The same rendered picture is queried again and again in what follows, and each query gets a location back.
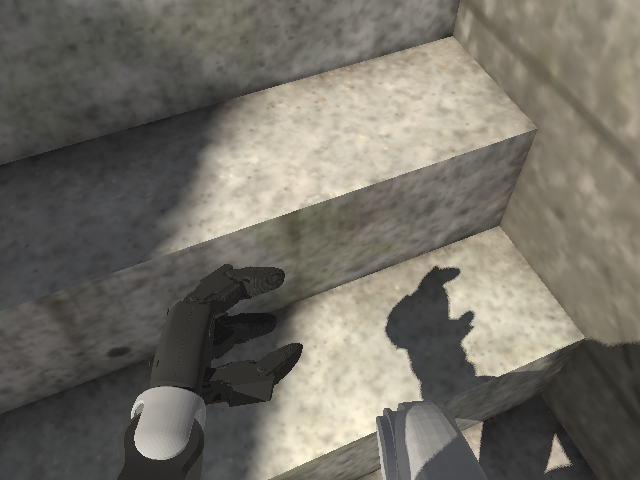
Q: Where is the left robot forearm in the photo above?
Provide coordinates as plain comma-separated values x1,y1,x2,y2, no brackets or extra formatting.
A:
112,386,206,480

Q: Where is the robot left hand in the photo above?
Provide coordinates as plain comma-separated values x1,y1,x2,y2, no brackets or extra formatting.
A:
149,264,303,407

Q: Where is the robot right thigh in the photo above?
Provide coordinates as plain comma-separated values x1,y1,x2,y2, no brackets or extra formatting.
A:
376,400,488,480

